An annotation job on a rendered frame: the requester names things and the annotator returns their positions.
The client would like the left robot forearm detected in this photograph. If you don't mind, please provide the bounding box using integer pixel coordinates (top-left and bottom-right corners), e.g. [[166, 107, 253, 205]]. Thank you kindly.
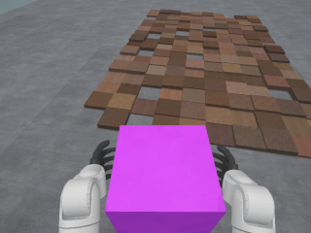
[[58, 164, 107, 233]]

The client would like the right robot hand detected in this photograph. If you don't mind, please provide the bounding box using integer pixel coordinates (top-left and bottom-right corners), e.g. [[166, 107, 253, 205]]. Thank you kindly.
[[212, 145, 238, 187]]

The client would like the carton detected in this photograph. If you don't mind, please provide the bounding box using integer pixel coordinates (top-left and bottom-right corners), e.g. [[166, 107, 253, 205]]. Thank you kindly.
[[105, 125, 226, 233]]

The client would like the left robot hand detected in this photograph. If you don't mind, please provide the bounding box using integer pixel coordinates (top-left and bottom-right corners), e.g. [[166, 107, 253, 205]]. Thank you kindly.
[[89, 140, 116, 180]]

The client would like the right robot forearm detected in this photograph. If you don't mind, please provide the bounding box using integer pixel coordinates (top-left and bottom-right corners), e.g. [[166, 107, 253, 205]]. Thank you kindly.
[[222, 169, 276, 233]]

